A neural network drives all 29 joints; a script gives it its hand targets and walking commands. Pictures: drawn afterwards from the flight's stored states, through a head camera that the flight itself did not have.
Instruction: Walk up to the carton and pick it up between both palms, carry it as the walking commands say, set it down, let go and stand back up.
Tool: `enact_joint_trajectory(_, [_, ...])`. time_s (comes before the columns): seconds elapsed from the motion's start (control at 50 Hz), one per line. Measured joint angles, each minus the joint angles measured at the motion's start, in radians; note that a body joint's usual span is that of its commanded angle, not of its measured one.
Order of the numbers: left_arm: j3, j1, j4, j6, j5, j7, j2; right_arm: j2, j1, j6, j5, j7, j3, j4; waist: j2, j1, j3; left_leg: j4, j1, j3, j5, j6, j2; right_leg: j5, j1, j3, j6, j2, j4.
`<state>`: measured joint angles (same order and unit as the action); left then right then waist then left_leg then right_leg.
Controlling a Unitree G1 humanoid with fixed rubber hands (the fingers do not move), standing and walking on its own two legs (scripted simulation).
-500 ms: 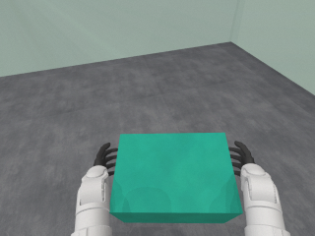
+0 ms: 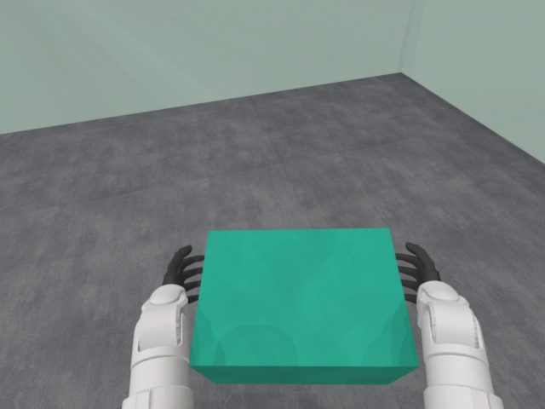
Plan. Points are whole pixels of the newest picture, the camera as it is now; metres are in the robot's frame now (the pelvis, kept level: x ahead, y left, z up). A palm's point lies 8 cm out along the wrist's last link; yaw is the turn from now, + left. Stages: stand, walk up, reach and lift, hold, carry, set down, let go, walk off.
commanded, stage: hold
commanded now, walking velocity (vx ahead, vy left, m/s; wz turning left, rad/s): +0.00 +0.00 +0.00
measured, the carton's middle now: (299, 308) +0.29 +0.00 -0.03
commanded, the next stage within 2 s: carry in 0.20 s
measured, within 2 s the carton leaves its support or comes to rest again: neither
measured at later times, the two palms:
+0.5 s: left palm (175, 262) +0.34 +0.20 +0.05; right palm (402, 262) +0.33 -0.17 +0.04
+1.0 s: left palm (197, 186) +0.52 +0.20 +0.06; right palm (383, 188) +0.50 -0.18 +0.06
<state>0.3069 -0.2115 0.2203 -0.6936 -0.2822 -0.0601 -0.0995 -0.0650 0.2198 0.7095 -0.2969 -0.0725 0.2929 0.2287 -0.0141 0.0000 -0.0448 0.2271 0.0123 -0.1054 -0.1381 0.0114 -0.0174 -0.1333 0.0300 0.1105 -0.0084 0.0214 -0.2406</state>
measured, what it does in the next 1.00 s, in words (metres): walks ahead: right foot, then left foot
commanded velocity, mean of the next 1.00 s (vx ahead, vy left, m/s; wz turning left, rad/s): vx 0.18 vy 0.00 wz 0.00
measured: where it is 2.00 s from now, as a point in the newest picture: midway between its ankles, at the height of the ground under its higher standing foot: outside the picture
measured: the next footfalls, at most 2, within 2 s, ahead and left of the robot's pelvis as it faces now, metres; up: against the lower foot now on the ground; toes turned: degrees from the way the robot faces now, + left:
right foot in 0.60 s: +0.15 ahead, -0.11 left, +0.00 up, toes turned -11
left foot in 0.80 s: +0.22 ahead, +0.11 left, +0.00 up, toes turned +8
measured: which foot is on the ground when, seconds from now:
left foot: down 0.00-0.64, up 0.66-0.78, down 0.80-1.00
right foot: down 0.00-0.42, up 0.44-0.58, down 0.60-1.00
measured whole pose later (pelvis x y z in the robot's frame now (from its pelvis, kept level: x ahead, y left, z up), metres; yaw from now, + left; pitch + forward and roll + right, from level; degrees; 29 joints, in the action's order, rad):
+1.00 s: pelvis +0.24 +0.01 -0.02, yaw -3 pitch +6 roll +0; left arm 0.26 -0.18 -0.30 -1.14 -0.12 0.05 -0.09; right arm -0.13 0.18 1.13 -0.13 0.11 0.23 -0.29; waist -0.01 -0.02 -0.11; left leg 0.58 0.30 0.19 -0.35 -0.02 0.05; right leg -0.38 0.22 -0.16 -0.05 -0.08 -0.56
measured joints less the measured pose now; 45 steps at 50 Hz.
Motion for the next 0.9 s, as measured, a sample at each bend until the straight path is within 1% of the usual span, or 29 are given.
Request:
enact_joint_trajectory(0.18, [-0.007, 0.014, -0.014, -0.003, 0.001, 0.002, -0.002, -0.002, -0.016, 0.002, 0.003, 0.002, -0.005, -0.016, 0.0, 0.001, -0.004, -0.007, -0.003, 0.0, -0.001, 0.0, 0.001, -0.001, -0.003, 0.0, 0.001, 0.001, 0.006])
enact_joint_trajectory(0.22, [-0.013, 0.014, -0.033, -0.012, 0.019, 0.013, 0.001, -0.005, -0.008, 0.011, 0.015, 0.019, -0.008, -0.031, 0.0, 0.0, -0.02, 0.074, 0.064, 0.01, -0.037, 0.003, 0.001, -0.031, 0.062, -0.004, 0.001, 0.004, -0.068])
enact_joint_trajectory(0.26, [-0.023, 0.013, -0.049, -0.022, 0.036, 0.029, 0.0, -0.005, -0.005, 0.023, 0.027, 0.049, -0.016, -0.047, -0.004, 0.001, -0.044, 0.166, 0.135, 0.036, -0.105, 0.005, 0.015, -0.073, 0.123, -0.015, 0.003, 0.008, -0.145])
enact_joint_trajectory(0.28, [-0.029, 0.013, -0.057, -0.03, 0.044, 0.041, -0.004, -0.003, -0.006, 0.029, 0.038, 0.073, -0.021, -0.052, -0.004, 0.001, -0.057, 0.206, 0.165, 0.048, -0.13, 0.004, 0.022, -0.09, 0.146, -0.022, 0.003, 0.007, -0.173])
enact_joint_trajectory(0.3, [-0.037, 0.015, -0.065, -0.04, 0.052, 0.062, -0.009, -0.001, -0.007, 0.038, 0.053, 0.092, -0.024, -0.058, -0.004, -0.001, -0.068, 0.243, 0.191, 0.06, -0.156, 0.004, 0.028, -0.106, 0.164, -0.027, 0.003, 0.006, -0.195])
enact_joint_trajectory(0.32, [-0.047, 0.016, -0.075, -0.05, 0.061, 0.096, -0.014, 0.003, -0.006, 0.048, 0.069, 0.102, -0.027, -0.062, -0.004, -0.002, -0.078, 0.274, 0.212, 0.072, -0.181, 0.003, 0.035, -0.119, 0.178, -0.033, 0.002, 0.004, -0.211])
enact_joint_trajectory(0.34, [-0.053, 0.016, -0.086, -0.063, 0.071, 0.116, -0.018, 0.01, -0.004, 0.057, 0.085, 0.107, -0.028, -0.064, -0.004, -0.002, -0.086, 0.297, 0.229, 0.084, -0.197, 0.003, 0.042, -0.129, 0.19, -0.038, 0.0, 0.002, -0.225])
enact_joint_trajectory(0.4, [-0.075, 0.016, -0.127, -0.112, 0.1, 0.143, -0.005, 0.028, 0.008, 0.09, 0.128, 0.122, -0.04, -0.076, 0.009, -0.001, -0.103, 0.314, 0.246, 0.123, -0.177, 0.002, 0.049, -0.172, 0.221, -0.039, -0.006, -0.014, -0.278])
enact_joint_trajectory(0.42, [-0.078, 0.015, -0.143, -0.131, 0.109, 0.144, 0.007, 0.026, 0.017, 0.103, 0.136, 0.131, -0.048, -0.08, 0.019, -0.003, -0.107, 0.319, 0.246, 0.138, -0.18, 0.0, 0.044, -0.205, 0.241, -0.041, 0.005, -0.027, -0.317])
enact_joint_trajectory(0.46, [-0.072, 0.017, -0.175, -0.17, 0.128, 0.135, 0.04, 0.011, 0.032, 0.136, 0.145, 0.156, -0.073, -0.093, 0.02, -0.007, -0.113, 0.319, 0.24, 0.167, -0.208, -0.006, 0.045, -0.286, 0.307, -0.087, 0.011, -0.049, -0.439])
enact_joint_trajectory(0.5, [-0.063, 0.012, -0.205, -0.214, 0.154, 0.126, 0.066, -0.002, 0.022, 0.18, 0.161, 0.189, -0.098, -0.144, 0.007, -0.007, -0.107, 0.283, 0.214, 0.181, -0.214, -0.004, 0.059, -0.332, 0.362, -0.149, 0.01, -0.06, -0.515])
enact_joint_trajectory(0.52, [-0.059, 0.005, -0.221, -0.236, 0.167, 0.123, 0.072, -0.008, 0.012, 0.204, 0.169, 0.203, -0.104, -0.182, 0.0, -0.007, -0.101, 0.259, 0.197, 0.183, -0.21, 0.0, 0.067, -0.328, 0.376, -0.174, 0.01, -0.061, -0.505])
enact_joint_trajectory(0.56, [-0.057, -0.012, -0.26, -0.274, 0.184, 0.12, 0.077, -0.016, -0.001, 0.253, 0.177, 0.217, -0.105, -0.265, -0.015, -0.007, -0.085, 0.226, 0.169, 0.181, -0.212, 0.005, 0.084, -0.268, 0.377, -0.212, 0.01, -0.055, -0.412])
enact_joint_trajectory(0.6, [-0.066, -0.034, -0.306, -0.303, 0.191, 0.119, 0.075, -0.017, -0.001, 0.293, 0.175, 0.213, -0.093, -0.345, -0.018, -0.006, -0.066, 0.252, 0.161, 0.176, -0.243, 0.016, 0.094, -0.164, 0.344, -0.251, 0.015, -0.05, -0.277])
enact_joint_trajectory(0.62, [-0.074, -0.045, -0.326, -0.312, 0.191, 0.122, 0.066, -0.01, -0.002, 0.308, 0.175, 0.206, -0.084, -0.382, -0.019, -0.003, -0.061, 0.308, 0.179, 0.174, -0.273, 0.019, 0.099, -0.067, 0.33, -0.265, 0.022, -0.051, -0.248])
enact_joint_trajectory(0.64, [-0.083, -0.051, -0.339, -0.316, 0.187, 0.131, 0.047, 0.005, -0.006, 0.32, 0.177, 0.193, -0.073, -0.409, -0.027, -0.002, -0.059, 0.397, 0.219, 0.175, -0.285, 0.018, 0.11, -0.052, 0.333, -0.28, 0.028, -0.051, -0.271])
enact_joint_trajectory(0.66, [-0.09, -0.05, -0.353, -0.322, 0.18, 0.141, 0.024, 0.022, -0.01, 0.333, 0.183, 0.179, -0.061, -0.427, -0.028, -0.002, -0.057, 0.486, 0.261, 0.173, -0.314, 0.015, 0.108, -0.084, 0.33, -0.288, 0.031, -0.056, -0.29])
enact_joint_trajectory(0.68, [-0.094, -0.041, -0.373, -0.334, 0.173, 0.152, 0.001, 0.034, -0.012, 0.349, 0.191, 0.169, -0.049, -0.439, -0.02, -0.001, -0.054, 0.548, 0.298, 0.175, -0.364, 0.008, 0.097, -0.119, 0.317, -0.29, 0.03, -0.063, -0.291])
enact_joint_trajectory(0.7, [-0.094, -0.028, -0.396, -0.347, 0.167, 0.161, -0.019, 0.04, -0.011, 0.365, 0.2, 0.162, -0.037, -0.446, -0.01, 0.002, -0.05, 0.573, 0.329, 0.183, -0.403, 0.003, 0.085, -0.142, 0.301, -0.29, 0.027, -0.071, -0.28])
enact_joint_trajectory(0.72, [-0.093, -0.011, -0.422, -0.36, 0.161, 0.169, -0.035, 0.042, -0.006, 0.381, 0.208, 0.156, -0.028, -0.449, 0.001, 0.004, -0.046, 0.561, 0.352, 0.194, -0.417, 0.001, 0.073, -0.152, 0.283, -0.287, 0.022, -0.08, -0.263])
enact_joint_trajectory(0.74, [-0.092, 0.006, -0.45, -0.372, 0.157, 0.174, -0.045, 0.04, 0.001, 0.394, 0.213, 0.151, -0.021, -0.451, 0.012, 0.005, -0.041, 0.518, 0.367, 0.208, -0.398, 0.0, 0.062, -0.153, 0.266, -0.283, 0.011, -0.088, -0.245])
enact_joint_trajectory(0.76, [-0.096, 0.019, -0.476, -0.384, 0.154, 0.176, -0.043, 0.035, 0.009, 0.402, 0.215, 0.148, -0.019, -0.452, 0.02, 0.007, -0.035, 0.454, 0.372, 0.223, -0.344, 0.0, 0.055, -0.155, 0.25, -0.278, 0.003, -0.094, -0.234])
enact_joint_trajectory(0.8, [-0.09, 0.033, -0.523, -0.405, 0.149, 0.171, -0.037, 0.022, 0.023, 0.411, 0.215, 0.146, -0.024, -0.459, 0.023, 0.009, -0.024, 0.3, 0.358, 0.255, -0.169, -0.003, 0.054, -0.18, 0.224, -0.27, -0.007, -0.097, -0.243])
enact_joint_trajectory(0.82, [-0.083, 0.038, -0.54, -0.412, 0.145, 0.163, -0.034, 0.011, 0.024, 0.41, 0.211, 0.146, -0.027, -0.462, 0.023, 0.005, -0.026, 0.273, 0.344, 0.268, -0.064, -0.016, 0.058, -0.206, 0.219, -0.262, -0.012, -0.096, -0.27])
enact_joint_trajectory(0.84, [-0.074, 0.043, -0.55, -0.419, 0.141, 0.152, -0.026, -0.007, 0.018, 0.403, 0.203, 0.148, -0.033, -0.46, 0.036, 0.002, -0.034, 0.289, 0.335, 0.281, -0.063, -0.031, 0.054, -0.233, 0.221, -0.255, -0.018, -0.107, -0.305])
enact_joint_trajectory(0.86, [-0.065, 0.046, -0.552, -0.428, 0.141, 0.141, -0.017, -0.023, 0.009, 0.4, 0.193, 0.15, -0.039, -0.461, 0.044, -0.003, -0.043, 0.303, 0.324, 0.29, -0.102, -0.041, 0.05, -0.249, 0.224, -0.25, -0.024, -0.114, -0.333])
enact_joint_trajectory(0.9, [-0.048, 0.046, -0.548, -0.445, 0.144, 0.123, -0.003, -0.05, -0.01, 0.403, 0.176, 0.161, -0.049, -0.47, 0.049, -0.014, -0.058, 0.313, 0.298, 0.302, -0.175, -0.047, 0.047, -0.258, 0.228, -0.242, -0.033, -0.118, -0.351])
